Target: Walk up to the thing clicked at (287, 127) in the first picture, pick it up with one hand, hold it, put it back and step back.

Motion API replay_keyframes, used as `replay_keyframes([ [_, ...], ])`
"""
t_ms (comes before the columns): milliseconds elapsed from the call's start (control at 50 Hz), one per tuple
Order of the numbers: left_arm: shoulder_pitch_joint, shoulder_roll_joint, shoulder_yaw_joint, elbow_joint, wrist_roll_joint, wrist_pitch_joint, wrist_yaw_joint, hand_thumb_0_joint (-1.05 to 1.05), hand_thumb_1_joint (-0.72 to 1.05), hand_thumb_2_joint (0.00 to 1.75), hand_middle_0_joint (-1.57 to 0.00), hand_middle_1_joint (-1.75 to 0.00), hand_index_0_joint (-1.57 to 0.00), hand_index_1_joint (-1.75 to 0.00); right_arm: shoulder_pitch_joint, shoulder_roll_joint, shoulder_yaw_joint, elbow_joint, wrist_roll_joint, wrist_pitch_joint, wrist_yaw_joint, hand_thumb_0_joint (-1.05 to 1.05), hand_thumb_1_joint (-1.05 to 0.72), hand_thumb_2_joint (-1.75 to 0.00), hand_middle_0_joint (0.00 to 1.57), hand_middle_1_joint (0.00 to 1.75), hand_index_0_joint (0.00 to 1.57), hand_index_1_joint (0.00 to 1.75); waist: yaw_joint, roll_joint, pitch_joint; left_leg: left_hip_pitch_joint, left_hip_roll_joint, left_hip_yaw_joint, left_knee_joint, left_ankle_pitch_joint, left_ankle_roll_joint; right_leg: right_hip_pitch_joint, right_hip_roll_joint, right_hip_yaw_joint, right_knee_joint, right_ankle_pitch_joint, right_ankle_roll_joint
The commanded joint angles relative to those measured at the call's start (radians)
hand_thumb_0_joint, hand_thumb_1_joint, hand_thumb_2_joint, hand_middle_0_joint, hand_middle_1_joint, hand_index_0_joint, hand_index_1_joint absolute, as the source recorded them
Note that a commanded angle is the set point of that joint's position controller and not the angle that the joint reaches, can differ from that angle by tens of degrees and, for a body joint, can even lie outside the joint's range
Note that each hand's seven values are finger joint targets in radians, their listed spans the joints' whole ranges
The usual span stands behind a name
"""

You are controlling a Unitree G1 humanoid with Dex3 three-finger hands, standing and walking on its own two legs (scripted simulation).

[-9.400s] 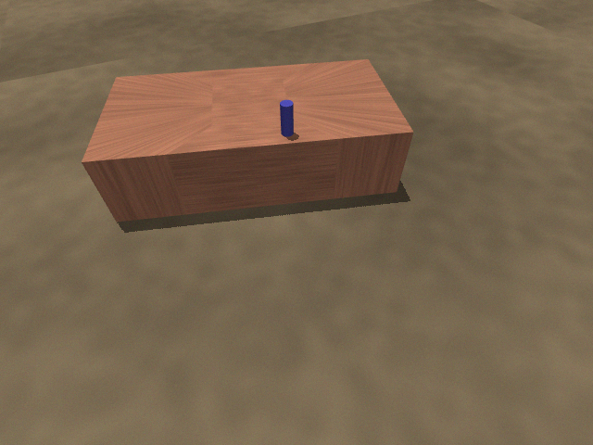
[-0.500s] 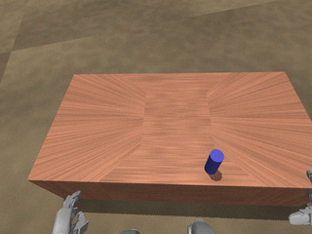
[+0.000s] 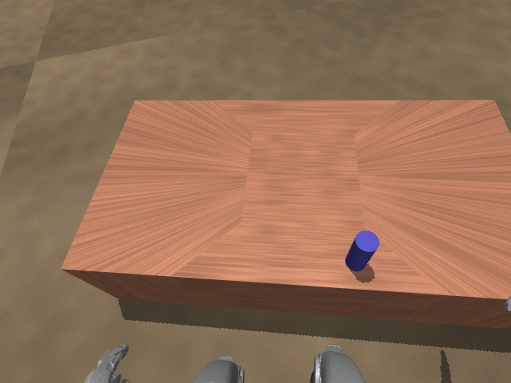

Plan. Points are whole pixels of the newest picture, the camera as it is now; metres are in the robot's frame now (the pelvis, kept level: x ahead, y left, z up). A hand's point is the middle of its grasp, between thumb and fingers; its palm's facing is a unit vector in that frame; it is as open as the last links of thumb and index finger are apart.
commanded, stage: go down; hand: right
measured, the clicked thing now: (360, 252) +0.43 -0.19 -0.29
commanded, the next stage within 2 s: approach in 0.88 s
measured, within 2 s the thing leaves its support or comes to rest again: neither
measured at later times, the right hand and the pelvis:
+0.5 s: hand out of the picture +0.34 -0.38 -0.01, palm faces +0.16 +0.98 -0.14, open 17.4 cm; pelvis +0.00 +0.00 -0.01, yaw +1 degrees
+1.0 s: hand out of the picture +0.35 -0.39 +0.00, palm faces +0.16 +0.98 -0.12, open 17.4 cm; pelvis +0.01 -0.01 -0.01, yaw +0 degrees
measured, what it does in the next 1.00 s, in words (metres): stands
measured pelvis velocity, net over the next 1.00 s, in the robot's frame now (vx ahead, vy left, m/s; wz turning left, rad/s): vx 0.01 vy -0.01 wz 0.01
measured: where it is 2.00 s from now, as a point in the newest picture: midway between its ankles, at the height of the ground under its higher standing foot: outside the picture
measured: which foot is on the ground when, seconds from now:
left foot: down 0.00-1.00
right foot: down 0.00-1.00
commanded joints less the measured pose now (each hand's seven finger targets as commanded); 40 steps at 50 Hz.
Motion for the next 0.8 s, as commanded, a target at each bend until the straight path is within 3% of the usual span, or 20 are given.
replay_keyframes([
  [0, 0.051, 0.194, 0.064, -0.098, -0.004, -0.041, 0.009, 0.00, 0.91, 0.89, -0.19, -0.30, -0.20, -0.28, -0.239, -0.406, -0.083, -0.110, 0.018, -0.087, 0.004, 0.00, 0.54, -0.07, 0.04, 0.05, 0.04, 0.05, -0.022, -0.153, -0.292, -0.002, -0.031, -0.015, -0.126, 0.214, 0.050, 0.303, 0.037, 0.024, -0.130, 0.186, -0.026],
  [140, 0.063, 0.204, 0.059, -0.093, -0.001, -0.032, -0.005, 0.00, 0.91, 0.89, -0.19, -0.30, -0.21, -0.29, -0.310, -0.433, -0.082, -0.031, 0.023, -0.126, 0.031, 0.00, 0.54, -0.07, 0.04, 0.05, 0.04, 0.05, -0.014, -0.166, -0.276, -0.069, -0.042, -0.002, -0.110, 0.157, 0.054, 0.286, 0.027, 0.043, -0.131, 0.137, -0.022],
  [200, 0.062, 0.209, 0.056, -0.098, -0.002, -0.029, -0.007, 0.00, 0.92, 0.89, -0.19, -0.30, -0.21, -0.29, -0.339, -0.475, -0.098, -0.036, 0.023, -0.139, 0.035, 0.00, 0.54, -0.07, 0.04, 0.05, 0.04, 0.05, -0.018, -0.172, -0.297, -0.064, -0.041, -0.008, -0.108, 0.140, 0.054, 0.271, 0.032, 0.040, -0.130, 0.106, -0.025],
  [240, 0.058, 0.212, 0.053, -0.103, -0.004, -0.031, -0.007, 0.00, 0.92, 0.89, -0.19, -0.30, -0.20, -0.29, -0.357, -0.463, -0.087, -0.038, 0.028, -0.146, 0.041, 0.00, 0.54, -0.07, 0.04, 0.05, 0.05, 0.05, -0.012, -0.187, -0.310, -0.080, -0.043, -0.006, -0.106, 0.136, 0.054, 0.296, 0.029, 0.043, -0.131, 0.103, -0.022],
  [420, 0.093, 0.222, 0.053, -0.076, -0.002, -0.018, -0.009, 0.00, 0.92, 0.89, -0.19, -0.30, -0.21, -0.29, -0.340, -0.489, -0.114, 0.008, 0.038, -0.152, 0.054, 0.00, 0.54, -0.07, 0.04, 0.05, 0.05, 0.05, -0.009, -0.142, -0.367, -0.067, -0.042, -0.007, -0.091, 0.230, 0.048, 0.314, 0.031, 0.043, -0.085, 0.230, -0.032],
  [460, 0.083, 0.219, 0.048, -0.090, -0.001, -0.017, -0.013, 0.00, 0.91, 0.89, -0.20, -0.30, -0.21, -0.29, -0.395, -0.516, -0.123, -0.048, 0.036, -0.162, 0.055, 0.00, 0.52, -0.07, 0.04, 0.05, 0.04, 0.05, -0.013, -0.192, -0.372, -0.070, -0.040, -0.010, -0.089, 0.246, 0.049, 0.328, 0.031, 0.043, -0.081, 0.260, -0.030],
  [500, 0.097, 0.219, 0.051, -0.074, 0.000, -0.009, -0.015, 0.00, 0.91, 0.89, -0.19, -0.30, -0.20, -0.29, -0.347, -0.497, -0.120, 0.006, 0.037, -0.156, 0.061, 0.00, 0.53, -0.07, 0.04, 0.05, 0.04, 0.05, -0.009, -0.168, -0.369, -0.067, -0.041, -0.006, -0.089, 0.268, 0.048, 0.336, 0.028, 0.043, -0.073, 0.296, -0.029],
  [560, 0.076, 0.217, 0.048, -0.090, -0.001, -0.008, -0.016, 0.00, 0.91, 0.89, -0.20, -0.30, -0.21, -0.29, -0.384, -0.505, -0.117, -0.033, 0.038, -0.166, 0.064, 0.00, 0.52, -0.07, 0.04, 0.05, 0.05, 0.05, -0.008, -0.191, -0.346, -0.094, -0.042, -0.006, -0.096, 0.220, 0.052, 0.330, 0.028, 0.048, -0.090, 0.239, -0.027],
  [680, 0.095, 0.221, 0.051, -0.076, 0.001, 0.000, -0.021, 0.00, 0.91, 0.90, -0.20, -0.30, -0.20, -0.29, -0.378, -0.509, -0.128, -0.026, 0.043, -0.169, 0.071, 0.00, 0.53, -0.08, 0.04, 0.05, 0.04, 0.05, -0.008, -0.185, -0.371, -0.088, -0.042, 0.000, -0.084, 0.263, 0.050, 0.348, 0.025, 0.054, -0.073, 0.314, -0.024],
  [780, 0.082, 0.223, 0.053, -0.082, -0.002, 0.005, -0.023, 0.00, 0.91, 0.90, -0.20, -0.30, -0.20, -0.29, -0.395, -0.504, -0.120, -0.018, 0.043, -0.178, 0.076, 0.00, 0.51, -0.07, 0.05, 0.05, 0.05, 0.05, -0.004, -0.195, -0.352, -0.103, -0.040, -0.003, -0.091, 0.208, 0.053, 0.327, 0.026, 0.055, -0.088, 0.233, -0.026],
])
